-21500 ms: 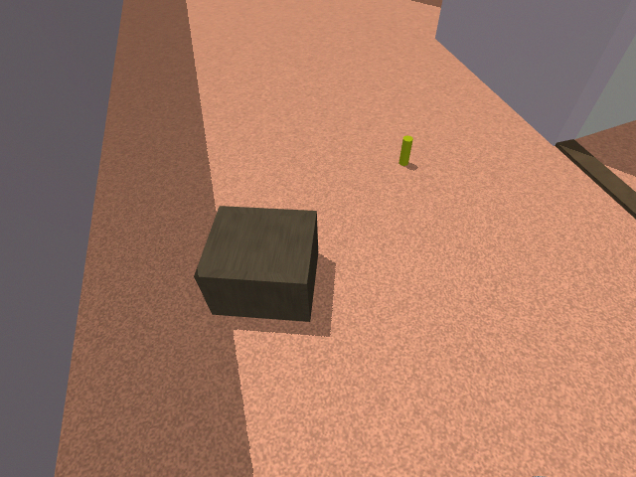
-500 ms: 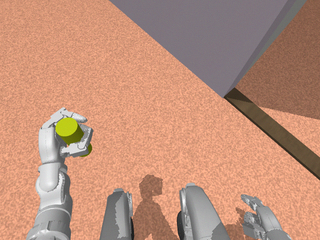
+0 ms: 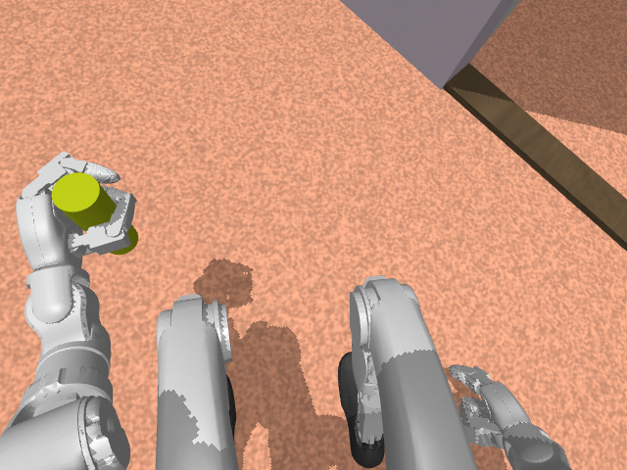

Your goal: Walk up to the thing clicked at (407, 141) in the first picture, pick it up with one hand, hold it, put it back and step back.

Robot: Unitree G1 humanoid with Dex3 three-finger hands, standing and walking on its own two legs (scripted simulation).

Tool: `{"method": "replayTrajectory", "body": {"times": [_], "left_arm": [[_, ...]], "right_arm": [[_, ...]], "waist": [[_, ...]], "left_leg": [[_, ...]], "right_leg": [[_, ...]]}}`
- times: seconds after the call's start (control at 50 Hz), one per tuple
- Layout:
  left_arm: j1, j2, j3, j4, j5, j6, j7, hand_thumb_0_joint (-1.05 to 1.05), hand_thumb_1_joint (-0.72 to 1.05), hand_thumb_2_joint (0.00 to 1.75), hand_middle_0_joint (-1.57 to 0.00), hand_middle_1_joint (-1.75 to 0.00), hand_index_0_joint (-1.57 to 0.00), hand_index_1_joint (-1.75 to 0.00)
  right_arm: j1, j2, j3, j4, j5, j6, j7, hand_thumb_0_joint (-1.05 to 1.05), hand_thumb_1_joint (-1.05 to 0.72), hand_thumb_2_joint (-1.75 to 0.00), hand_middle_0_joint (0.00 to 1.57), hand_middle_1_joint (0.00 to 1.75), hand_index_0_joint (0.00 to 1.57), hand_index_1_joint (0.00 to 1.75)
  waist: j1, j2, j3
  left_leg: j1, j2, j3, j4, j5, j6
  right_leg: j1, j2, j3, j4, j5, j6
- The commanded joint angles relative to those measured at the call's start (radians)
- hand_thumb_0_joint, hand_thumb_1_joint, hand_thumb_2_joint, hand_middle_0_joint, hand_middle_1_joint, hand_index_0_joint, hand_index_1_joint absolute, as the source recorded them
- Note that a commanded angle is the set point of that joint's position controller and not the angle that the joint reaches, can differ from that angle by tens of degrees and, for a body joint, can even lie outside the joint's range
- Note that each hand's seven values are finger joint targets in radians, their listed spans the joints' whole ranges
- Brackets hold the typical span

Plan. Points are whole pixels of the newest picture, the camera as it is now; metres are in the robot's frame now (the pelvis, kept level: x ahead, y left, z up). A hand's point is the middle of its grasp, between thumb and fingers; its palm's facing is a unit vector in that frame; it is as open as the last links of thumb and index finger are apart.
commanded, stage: crouch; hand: left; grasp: from the side
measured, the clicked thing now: (101, 219) +0.43 +0.24 -0.07
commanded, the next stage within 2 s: lower in 0.70 s
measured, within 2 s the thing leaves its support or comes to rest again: neither
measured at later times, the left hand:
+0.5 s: hand (128, 224) +0.44 +0.23 -0.15, palm faces +0.18 -0.98 -0.03, open 6.1 cm
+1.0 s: hand (139, 234) +0.45 +0.24 -0.21, palm faces +0.18 -0.98 -0.03, open 6.1 cm
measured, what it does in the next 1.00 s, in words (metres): lowers itself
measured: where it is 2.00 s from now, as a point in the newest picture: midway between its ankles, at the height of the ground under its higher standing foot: (292, 439)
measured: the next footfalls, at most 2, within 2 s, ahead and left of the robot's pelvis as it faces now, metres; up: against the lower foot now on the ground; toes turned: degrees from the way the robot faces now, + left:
none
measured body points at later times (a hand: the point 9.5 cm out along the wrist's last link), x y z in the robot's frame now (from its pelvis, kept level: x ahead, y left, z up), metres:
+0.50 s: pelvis -0.01 +0.01 -0.08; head +0.21 +0.06 +0.31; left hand +0.43 +0.29 -0.14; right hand +0.10 -0.27 -0.20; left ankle +0.09 +0.14 -0.36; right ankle +0.09 -0.13 -0.36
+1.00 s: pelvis +0.00 +0.01 -0.10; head +0.23 +0.09 +0.27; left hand +0.43 +0.29 -0.20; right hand +0.11 -0.27 -0.20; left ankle +0.09 +0.14 -0.36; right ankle +0.09 -0.13 -0.36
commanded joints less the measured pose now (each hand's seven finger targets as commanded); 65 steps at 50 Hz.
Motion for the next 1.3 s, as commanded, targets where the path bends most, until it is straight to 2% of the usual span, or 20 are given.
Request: {"method": "replayTrajectory", "body": {"times": [0.0,0.14,0.18,0.28,0.34,0.52,0.74,0.8,0.84,0.9,0.94,0.98,1.06,1.1,1.12,1.14,1.2,1.22,1.26,1.28], "left_arm": [[-0.334,0.244,0.054,-0.187,-0.014,-0.089,0.003,0.0,0.49,1.27,-1.27,-1.34,-1.26,-1.35],[-0.356,0.28,0.047,-0.158,-0.009,-0.071,-0.002,0.0,0.5,1.24,-1.24,-1.32,-1.25,-1.32],[-0.332,0.295,0.076,-0.151,-0.015,-0.065,0.0,0.0,0.51,1.24,-1.25,-1.33,-1.26,-1.33],[-0.299,0.315,0.084,-0.131,-0.019,-0.063,0.002,0.0,0.52,1.23,-1.23,-1.31,-1.23,-1.31],[-0.303,0.338,0.087,-0.172,-0.012,-0.07,0.003,0.0,0.54,1.24,-1.22,-1.32,-1.23,-1.31],[-0.272,0.343,0.073,-0.166,-0.006,-0.085,0.018,0.0,0.57,1.26,-1.25,-1.34,-1.25,-1.33],[-0.235,0.355,0.068,-0.18,-0.014,-0.104,0.034,0.0,0.57,1.27,-1.26,-1.34,-1.27,-1.34],[-0.225,0.376,0.086,-0.202,-0.021,-0.115,0.038,0.0,0.52,1.24,-1.29,-1.37,-1.3,-1.37],[-0.214,0.337,0.053,-0.131,-0.021,-0.113,0.041,0.0,0.51,1.26,-1.32,-1.41,-1.33,-1.4],[-0.251,0.377,0.064,-0.096,-0.02,-0.14,0.058,0.0,0.48,1.24,-1.29,-1.39,-1.31,-1.38],[-0.237,0.42,0.098,-0.075,-0.022,-0.159,0.063,0.0,0.51,1.24,-1.31,-1.39,-1.33,-1.38],[-0.259,0.429,0.082,-0.056,-0.017,-0.18,0.061,0.0,0.5,1.24,-1.3,-1.38,-1.32,-1.37],[-0.257,0.489,0.11,-0.018,-0.009,-0.213,0.063,0.0,0.51,1.21,-1.29,-1.36,-1.31,-1.35],[-0.254,0.492,0.117,-0.005,-0.013,-0.226,0.068,0.0,0.51,1.21,-1.27,-1.35,-1.29,-1.34],[-0.248,0.459,0.091,0.019,-0.011,-0.231,0.069,0.0,0.49,1.2,-1.28,-1.36,-1.3,-1.34],[-0.251,0.508,0.123,0.012,-0.009,-0.239,0.077,0.0,0.48,1.2,-1.28,-1.35,-1.29,-1.34],[-0.244,0.487,0.102,0.039,-0.008,-0.255,0.083,0.0,0.52,1.21,-1.27,-1.34,-1.29,-1.33],[-0.238,0.526,0.121,0.047,0.0,-0.258,0.092,0.0,0.51,1.2,-1.27,-1.34,-1.29,-1.33],[-0.23,0.492,0.096,0.051,-0.001,-0.267,0.095,0.0,0.51,1.21,-1.27,-1.35,-1.29,-1.33],[-0.237,0.514,0.106,0.057,-0.002,-0.271,0.098,0.0,0.53,1.2,-1.27,-1.34,-1.28,-1.32]], "right_arm": [[0.108,-0.209,-0.06,-0.05,-0.007,-0.016,-0.009,0.0,-0.9,-0.91,0.2,0.3,0.2,0.3],[0.101,-0.227,-0.034,-0.043,-0.016,-0.001,-0.009,0.0,-0.89,-0.9,0.2,0.3,0.2,0.3],[0.102,-0.243,-0.026,-0.046,-0.02,0.002,-0.006,0.0,-0.89,-0.9,0.2,0.3,0.2,0.3],[0.081,-0.255,-0.006,-0.046,-0.026,0.011,-0.003,0.0,-0.89,-0.9,0.2,0.3,0.2,0.3],[0.083,-0.269,0.004,-0.044,-0.037,0.016,0.001,0.0,-0.89,-0.9,0.2,0.3,0.2,0.3],[0.073,-0.297,0.029,-0.042,-0.059,0.032,0.016,0.0,-0.9,-0.9,0.2,0.3,0.2,0.3],[0.03,-0.321,0.06,-0.054,-0.08,0.048,0.029,0.0,-0.9,-0.91,0.2,0.3,0.2,0.3],[0.025,-0.324,0.067,-0.058,-0.087,0.053,0.031,0.0,-0.91,-0.91,0.2,0.3,0.2,0.3],[0.01,-0.327,0.081,-0.061,-0.088,0.05,0.034,0.0,-0.92,-0.91,0.2,0.3,0.2,0.3],[-0.012,-0.333,0.11,-0.07,-0.098,0.051,0.035,0.0,-0.92,-0.91,0.2,0.3,0.2,0.3],[-0.009,-0.34,0.125,-0.076,-0.108,0.054,0.038,0.0,-0.91,-0.91,0.2,0.3,0.2,0.3],[-0.03,-0.347,0.139,-0.082,-0.118,0.054,0.039,0.0,-0.91,-0.91,0.2,0.3,0.2,0.3],[-0.058,-0.365,0.167,-0.083,-0.138,0.053,0.038,0.0,-0.92,-0.9,0.2,0.3,0.2,0.3],[-0.064,-0.375,0.181,-0.089,-0.148,0.054,0.039,0.0,-0.92,-0.91,0.2,0.3,0.2,0.3],[-0.076,-0.373,0.19,-0.097,-0.152,0.053,0.04,0.0,-0.92,-0.91,0.2,0.3,0.2,0.3],[-0.088,-0.381,0.19,-0.1,-0.156,0.052,0.04,0.0,-0.92,-0.91,0.2,0.3,0.2,0.3],[-0.099,-0.393,0.207,-0.105,-0.168,0.052,0.04,0.0,-0.92,-0.91,0.2,0.3,0.2,0.3],[-0.099,-0.396,0.211,-0.1,-0.173,0.052,0.04,0.0,-0.92,-0.9,0.2,0.3,0.2,0.3],[-0.103,-0.401,0.223,-0.109,-0.18,0.055,0.042,0.0,-0.92,-0.9,0.2,0.3,0.2,0.3],[-0.111,-0.409,0.222,-0.106,-0.181,0.053,0.041,0.0,-0.91,-0.9,0.2,0.3,0.2,0.3]], "waist": [[0.0,0.154,-0.645],[-0.024,0.131,-0.608],[-0.025,0.136,-0.598],[-0.026,0.13,-0.523],[-0.035,0.189,-0.545],[-0.068,0.208,-0.502],[-0.082,0.231,-0.467],[-0.073,0.247,-0.498],[-0.103,0.221,-0.426],[-0.124,0.188,-0.393],[-0.12,0.179,-0.424],[-0.136,0.202,-0.413],[-0.139,0.254,-0.378],[-0.146,0.258,-0.382],[-0.155,0.259,-0.363],[-0.146,0.272,-0.359],[-0.166,0.284,-0.328],[-0.163,0.293,-0.327],[-0.178,0.295,-0.332],[-0.179,0.295,-0.314]], "left_leg": [[0.381,-0.025,0.102,-0.197,0.067,0.064],[0.254,-0.026,0.098,-0.102,0.033,0.071],[0.248,-0.026,0.084,-0.083,0.048,0.069],[0.179,-0.024,0.076,-0.039,0.02,0.071],[0.21,-0.02,0.065,-0.02,0.057,0.064],[0.193,-0.014,0.035,0.027,0.083,0.058],[0.193,-0.011,0.011,0.066,0.107,0.052],[0.214,-0.011,0.01,0.08,0.134,0.05],[0.18,-0.01,0.001,0.085,0.107,0.051],[0.143,-0.007,-0.01,0.109,0.092,0.057],[0.152,-0.007,-0.017,0.121,0.114,0.057],[0.165,-0.003,-0.022,0.123,0.102,0.053],[0.189,0.004,-0.033,0.127,0.103,0.045],[0.205,0.005,-0.038,0.133,0.131,0.041],[0.211,0.006,-0.044,0.129,0.125,0.039],[0.206,0.007,-0.046,0.132,0.108,0.039],[0.218,0.009,-0.057,0.131,0.108,0.034],[0.216,0.01,-0.058,0.138,0.108,0.036],[0.242,0.011,-0.071,0.136,0.144,0.03],[0.231,0.011,-0.073,0.139,0.133,0.032]], "right_leg": [[0.285,0.028,-0.066,-0.204,0.123,-0.048],[0.252,0.035,-0.086,-0.131,0.101,-0.042],[0.231,0.036,-0.1,-0.104,0.121,-0.042],[0.189,0.045,-0.113,-0.072,0.101,-0.04],[0.188,0.046,-0.123,-0.039,0.141,-0.043],[0.171,0.054,-0.151,0.008,0.175,-0.042],[0.163,0.059,-0.173,0.042,0.204,-0.04],[0.185,0.062,-0.174,0.048,0.229,-0.039],[0.156,0.063,-0.185,0.055,0.208,-0.04],[0.175,0.067,-0.193,0.051,0.2,-0.033],[0.22,0.072,-0.196,0.053,0.218,-0.029],[0.208,0.073,-0.202,0.061,0.208,-0.03],[0.192,0.078,-0.216,0.077,0.209,-0.035],[0.216,0.078,-0.22,0.085,0.237,-0.033],[0.2,0.078,-0.227,0.086,0.229,-0.033],[0.189,0.081,-0.228,0.086,0.217,-0.036],[0.185,0.079,-0.244,0.094,0.223,-0.034],[0.188,0.082,-0.244,0.092,0.225,-0.034],[0.202,0.082,-0.255,0.102,0.256,-0.032],[0.189,0.081,-0.256,0.103,0.251,-0.032]]}}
